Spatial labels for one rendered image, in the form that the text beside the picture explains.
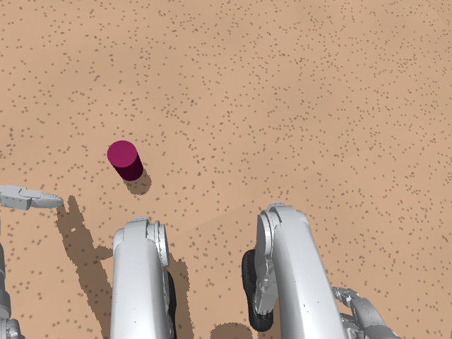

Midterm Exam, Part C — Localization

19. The left robot hand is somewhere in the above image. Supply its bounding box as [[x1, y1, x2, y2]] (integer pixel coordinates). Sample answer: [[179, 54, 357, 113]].
[[0, 184, 64, 210]]

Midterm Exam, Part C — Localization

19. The can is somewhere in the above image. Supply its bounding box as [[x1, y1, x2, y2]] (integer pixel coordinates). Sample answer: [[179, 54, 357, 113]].
[[107, 141, 143, 181]]

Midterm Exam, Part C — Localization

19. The right robot hand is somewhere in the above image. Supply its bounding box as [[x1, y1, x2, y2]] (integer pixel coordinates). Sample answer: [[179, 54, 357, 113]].
[[331, 287, 386, 339]]

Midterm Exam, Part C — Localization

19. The right robot arm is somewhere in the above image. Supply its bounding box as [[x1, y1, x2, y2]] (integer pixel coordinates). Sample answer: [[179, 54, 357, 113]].
[[364, 325, 402, 339]]

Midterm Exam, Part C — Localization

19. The right robot foot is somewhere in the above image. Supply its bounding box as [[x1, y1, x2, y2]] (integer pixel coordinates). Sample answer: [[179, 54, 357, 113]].
[[242, 249, 273, 332]]

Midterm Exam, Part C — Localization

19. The left robot arm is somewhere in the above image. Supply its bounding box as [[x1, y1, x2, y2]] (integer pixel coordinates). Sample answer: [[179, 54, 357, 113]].
[[0, 243, 25, 339]]

